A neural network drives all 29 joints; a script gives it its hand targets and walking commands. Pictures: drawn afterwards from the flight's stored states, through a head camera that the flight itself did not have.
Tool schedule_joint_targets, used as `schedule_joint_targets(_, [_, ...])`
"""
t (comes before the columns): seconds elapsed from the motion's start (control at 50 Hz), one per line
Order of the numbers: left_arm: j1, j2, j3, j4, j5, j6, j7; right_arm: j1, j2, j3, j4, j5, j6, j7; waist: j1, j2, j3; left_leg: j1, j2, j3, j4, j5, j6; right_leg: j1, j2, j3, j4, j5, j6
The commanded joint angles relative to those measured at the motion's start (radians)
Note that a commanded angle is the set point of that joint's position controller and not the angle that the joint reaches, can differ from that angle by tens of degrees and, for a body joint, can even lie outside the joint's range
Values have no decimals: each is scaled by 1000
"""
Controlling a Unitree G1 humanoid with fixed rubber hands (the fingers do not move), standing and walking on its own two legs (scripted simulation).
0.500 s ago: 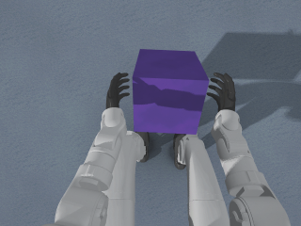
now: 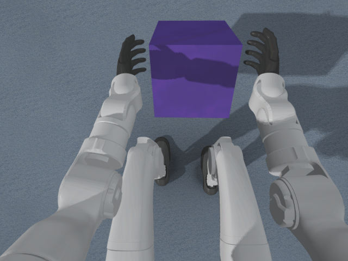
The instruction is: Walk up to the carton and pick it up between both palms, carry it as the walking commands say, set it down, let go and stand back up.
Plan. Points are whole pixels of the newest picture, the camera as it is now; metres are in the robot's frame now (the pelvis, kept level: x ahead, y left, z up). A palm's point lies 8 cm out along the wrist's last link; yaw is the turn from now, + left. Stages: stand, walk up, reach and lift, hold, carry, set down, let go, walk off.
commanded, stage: set down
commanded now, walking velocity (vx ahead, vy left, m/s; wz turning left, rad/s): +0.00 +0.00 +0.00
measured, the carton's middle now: (191, 66) +0.52 -0.04 -0.33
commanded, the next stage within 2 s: none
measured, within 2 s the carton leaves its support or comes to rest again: neither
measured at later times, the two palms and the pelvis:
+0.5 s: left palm (139, 59) +0.52 +0.10 -0.22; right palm (257, 65) +0.48 -0.19 -0.21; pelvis -0.02 +0.00 -0.07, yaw +0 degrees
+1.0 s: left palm (138, 37) +0.58 +0.11 -0.25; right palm (255, 44) +0.55 -0.20 -0.25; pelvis +0.00 +0.00 -0.15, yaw -1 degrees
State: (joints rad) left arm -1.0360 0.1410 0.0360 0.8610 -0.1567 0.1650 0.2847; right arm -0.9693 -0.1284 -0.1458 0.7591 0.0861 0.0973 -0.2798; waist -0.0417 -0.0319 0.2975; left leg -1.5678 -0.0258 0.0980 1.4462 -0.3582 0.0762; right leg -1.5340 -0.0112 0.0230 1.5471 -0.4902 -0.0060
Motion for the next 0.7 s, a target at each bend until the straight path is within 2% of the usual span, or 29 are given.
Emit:
schedule_joint_targets(0.0, [-836, -657, -331, -417, -25, -107, -182, -832, 608, 323, -276, 83, -34, 239, -43, 57, -1737, 796, -115, -248, 57, 166, -48, 209, 146, 0, -41, 205, -38])
schedule_joint_targets(0.02, [-932, -630, -370, -442, -61, -102, -186, -845, 580, 313, -296, 89, -37, 227, -99, 69, -1805, 750, -121, -202, 93, 142, -58, 284, 146, -9, -56, 217, -42])
schedule_joint_targets(0.04, [-935, -617, -387, -528, -77, -106, -165, -858, 567, 343, -372, 92, -40, 226, -102, 37, -1886, 830, -116, -237, 88, 148, -55, 284, 149, -20, -19, 230, -38])
schedule_joint_targets(0.06, [-997, -577, -410, -577, -97, -97, -162, -889, 478, 305, -393, 95, -30, 209, -159, 60, -1923, 822, -114, -222, 105, 135, -54, 321, 140, -14, -30, 210, -41])
schedule_joint_targets(0.1, [-1007, -548, -472, -748, -167, -76, -117, -952, 389, 374, -560, 151, -29, 179, -138, 75, -2251, 1047, -112, -215, 142, 272, -77, 449, 149, -42, 36, 315, -38])
schedule_joint_targets(0.12, [-1050, -497, -483, -806, -196, -66, -112, -988, 331, 367, -645, 163, -21, 153, -172, 71, -2330, 1100, -123, -217, 169, 319, -69, 496, 147, -30, 40, 343, -39])
schedule_joint_targets(0.14, [-1005, -466, -446, -913, -178, -40, -84, -1028, 337, 428, -805, 240, 0, 140, -65, 86, -2508, 1169, -131, -189, 183, 385, -67, 623, 148, -21, 60, 381, -30])
schedule_joint_targets(0.16, [-934, -369, -401, -785, -164, -4, -57, -993, 162, 380, -684, 217, 27, 135, -91, 62, -2281, 1153, -118, -180, 146, 330, -65, 534, 139, -54, 33, 274, -27])
schedule_joint_targets(0.18, [-920, -367, -392, -784, -168, -3, -52, -952, 133, 353, -626, 175, 34, 128, -110, 81, -2182, 1072, -111, -171, 154, 314, -76, 522, 131, -47, 28, 284, -32])
schedule_joint_targets(0.2, [-881, -352, -357, -704, -182, 9, -49, -956, 131, 360, -565, 197, 37, 120, -80, 66, -2023, 981, -106, -160, 135, 216, -60, 514, 119, -34, 2, 197, -41])
schedule_joint_targets(0.22, [-930, -352, -345, -581, -189, 17, -44, -899, 124, 324, -376, 120, 59, 119, -143, 2, -1832, 858, -90, -194, 123, 36, -67, 393, 104, -50, 17, 99, -38])
schedule_joint_targets(0.26, [-915, -324, -310, -429, -134, 17, -66, -951, 205, 353, -339, 144, 63, 117, -62, -23, -1634, 665, -78, -166, 121, -35, -35, 334, 106, -45, 16, 14, -26])
schedule_joint_targets(0.28, [-917, -373, -326, -327, -135, 25, -84, -896, 240, 306, -235, 110, 63, 118, -123, -10, -1554, 600, -73, -161, 128, -108, -42, 295, 106, -53, 13, -2, -34])
schedule_joint_targets(0.3, [-940, -400, -316, -334, -133, 16, -98, -954, 269, 318, -210, 102, 54, 140, -97, -10, -1525, 567, -82, -163, 139, -81, -39, 258, 98, -38, 25, 15, -37])
schedule_joint_targets(0.32, [-883, -378, -239, -170, -92, 16, -122, -897, 269, 282, -83, 81, 62, 146, -106, -25, -1352, 472, -79, -150, 140, -148, -33, 214, 94, -38, -19, -26, -43])
schedule_joint_targets(0.34, [-912, -423, -239, -142, -81, 6, -153, -948, 333, 279, -111, 74, 51, 163, -92, -21, -1367, 437, -82, -173, 165, -110, -32, 180, 93, -26, 27, 15, -36])
schedule_joint_targets(0.36, [-888, -482, -193, -47, -45, 2, -186, -918, 407, 271, -53, 58, 50, 181, -117, -34, -1336, 395, -89, -166, 191, -116, -23, 171, 99, -22, 19, 12, -25])
schedule_joint_targets(0.38, [-890, -470, -132, 32, 1, 1, -215, -919, 453, 204, -15, 14, 50, 198, -80, -58, -1265, 329, -92, -166, 212, -127, -19, 92, 106, -14, 30, -9, -20])
schedule_joint_targets(0.44, [-1051, -580, -135, -102, 36, -45, -279, -1000, 688, 213, -48, 54, 43, 258, -37, -6, -1498, 376, -101, -152, 270, -19, -18, 166, 129, 1, 95, 110, -7])
schedule_joint_targets(0.46, [-1075, -639, -181, -200, 17, -58, -272, -1087, 706, 265, -250, 80, 22, 263, -4, -4, -1712, 477, -115, -160, 283, 126, -31, 214, 149, -26, 145, 247, -5])
schedule_joint_targets(0.48, [-1053, -674, -221, -191, 11, -59, -269, -1099, 690, 268, -242, 99, 20, 270, -6, 37, -1772, 542, -111, -161, 295, 163, -38, 184, 151, -27, 157, 254, -13])
schedule_joint_targets(0.5, [-1122, -676, -264, -317, -47, -76, -255, -1121, 697, 304, -331, 107, 12, 269, -35, 3, -1901, 644, -106, -189, 298, 212, -35, 182, 156, -41, 179, 261, -9])
schedule_joint_targets(0.52, [-1104, -676, -294, -283, -55, -65, -255, -1046, 710, 305, -210, 96, 30, 259, -69, 23, -1922, 615, -112, -163, 332, 247, -49, 247, 154, -40, 175, 320, -11])
schedule_joint_targets(0.54, [-1104, -655, -317, -148, -65, -28, -261, -1049, 645, 280, -102, 92, 50, 266, -94, 62, -1764, 578, -95, -168, 310, 96, -58, 153, 143, -41, 173, 176, -18])
schedule_joint_targets(0.58, [-1035, -715, -289, -97, -31, -21, -289, -926, 713, 232, -1, 26, 71, 301, -123, 65, -1618, 512, -106, -171, 333, 119, -53, 39, 151, -62, 194, 183, -8])
schedule_joint_targets(0.6, [-993, -761, -243, -18, 6, -2, -305, -951, 696, 232, 17, 16, 79, 314, -97, 56, -1589, 490, -107, -154, 351, 85, -62, 33, 139, -54, 194, 132, -8])
schedule_joint_targets(0.62, [-1048, -772, -238, -71, -13, -1, -322, -985, 763, 220, 8, 15, 90, 331, -101, 58, -1541, 464, -104, -186, 325, 42, -48, -12, 144, -56, 216, 102, -14])
schedule_joint_targets(0.66, [-966, -810, -167, 34, 69, 20, -352, -880, 794, 132, 122, -54, 115, 371, -109, 78, -1346, 380, -118, -168, 342, 32, -52, -135, 144, -74, 224, 69, -9])
schedule_joint_targets(0.68, [-962, -857, -209, 4, 53, 25, -373, -908, 834, 171, 64, -24, 117, 393, -96, 84, -1380, 326, -111, -132, 379, 20, -53, -61, 136, -40, 219, 80, -20])
